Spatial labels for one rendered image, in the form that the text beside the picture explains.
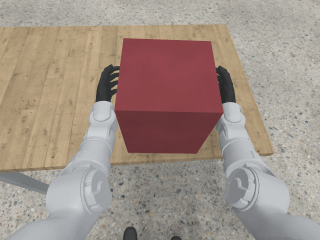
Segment robot right hand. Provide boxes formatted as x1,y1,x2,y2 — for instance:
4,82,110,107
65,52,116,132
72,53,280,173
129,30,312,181
216,65,236,104

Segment robot right upper arm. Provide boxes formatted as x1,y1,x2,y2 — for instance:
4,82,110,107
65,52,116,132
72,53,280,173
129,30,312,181
223,166,320,240

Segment carton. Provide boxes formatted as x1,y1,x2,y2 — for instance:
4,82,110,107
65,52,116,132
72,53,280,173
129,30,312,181
114,38,224,154

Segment robot left foot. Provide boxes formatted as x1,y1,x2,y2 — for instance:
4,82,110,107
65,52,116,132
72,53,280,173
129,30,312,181
123,226,137,240

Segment robot left hand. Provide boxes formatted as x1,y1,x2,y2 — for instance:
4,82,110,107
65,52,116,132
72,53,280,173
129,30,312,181
95,64,120,102

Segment table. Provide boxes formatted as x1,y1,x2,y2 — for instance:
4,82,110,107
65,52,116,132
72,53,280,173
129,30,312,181
0,24,275,195

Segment robot right forearm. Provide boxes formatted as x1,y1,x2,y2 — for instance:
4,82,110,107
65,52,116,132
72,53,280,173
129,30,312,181
215,102,278,179

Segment robot left upper arm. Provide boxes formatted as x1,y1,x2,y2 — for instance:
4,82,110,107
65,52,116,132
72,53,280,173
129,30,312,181
6,168,112,240

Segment robot left forearm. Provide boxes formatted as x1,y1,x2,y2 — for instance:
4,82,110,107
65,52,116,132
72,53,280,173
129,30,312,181
46,101,118,210

